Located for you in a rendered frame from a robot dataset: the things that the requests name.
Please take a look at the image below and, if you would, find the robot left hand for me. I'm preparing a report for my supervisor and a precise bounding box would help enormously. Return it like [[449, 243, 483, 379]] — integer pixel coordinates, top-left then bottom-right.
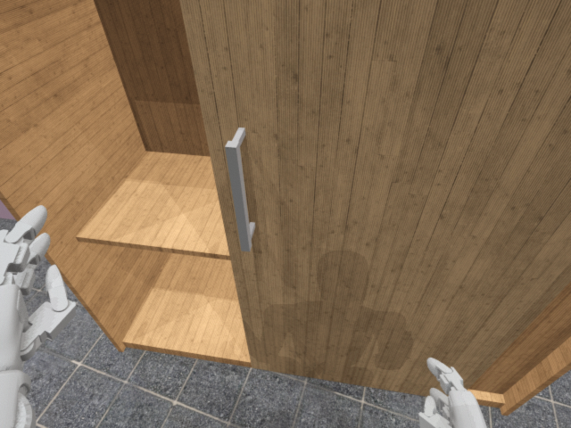
[[0, 205, 76, 371]]

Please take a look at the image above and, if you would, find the handle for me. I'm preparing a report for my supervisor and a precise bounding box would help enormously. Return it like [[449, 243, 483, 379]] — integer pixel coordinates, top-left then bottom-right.
[[225, 128, 255, 252]]

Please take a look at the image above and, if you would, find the left robot forearm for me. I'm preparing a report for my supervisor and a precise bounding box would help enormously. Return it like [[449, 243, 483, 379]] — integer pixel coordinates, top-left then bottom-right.
[[0, 370, 37, 428]]

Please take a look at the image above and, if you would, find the wardrobe door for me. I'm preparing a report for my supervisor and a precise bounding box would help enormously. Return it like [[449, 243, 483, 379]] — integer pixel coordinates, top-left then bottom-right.
[[469, 282, 571, 394], [179, 0, 571, 397]]

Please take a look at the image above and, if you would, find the robot right hand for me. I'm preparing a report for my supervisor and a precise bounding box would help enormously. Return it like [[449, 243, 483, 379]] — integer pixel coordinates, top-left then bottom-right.
[[418, 358, 487, 428]]

